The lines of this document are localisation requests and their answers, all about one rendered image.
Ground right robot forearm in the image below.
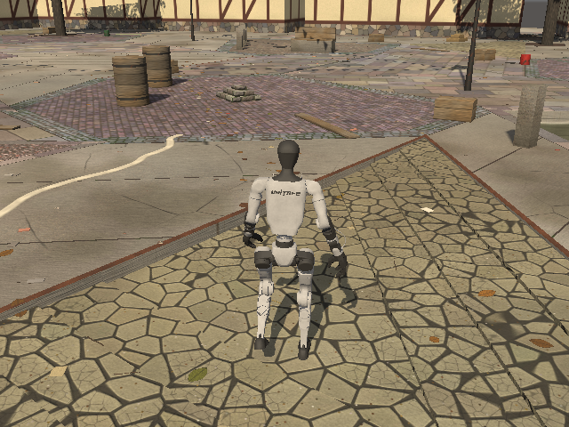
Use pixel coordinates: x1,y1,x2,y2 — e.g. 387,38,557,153
322,215,343,256

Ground robot head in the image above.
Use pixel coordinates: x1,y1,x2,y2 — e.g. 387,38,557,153
272,140,302,182

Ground left robot foot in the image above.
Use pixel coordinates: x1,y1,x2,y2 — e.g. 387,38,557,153
254,335,269,350

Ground right robot hand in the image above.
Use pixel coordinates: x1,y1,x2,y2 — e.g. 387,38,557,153
327,252,348,278

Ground robot right upper arm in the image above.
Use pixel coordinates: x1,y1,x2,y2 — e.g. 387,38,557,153
305,180,331,230

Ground robot left upper arm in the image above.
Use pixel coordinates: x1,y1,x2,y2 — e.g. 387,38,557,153
245,177,269,224

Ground left robot forearm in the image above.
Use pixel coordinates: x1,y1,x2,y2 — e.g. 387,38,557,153
244,211,256,237

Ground left robot hand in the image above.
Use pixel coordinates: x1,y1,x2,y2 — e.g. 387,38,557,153
243,233,263,248

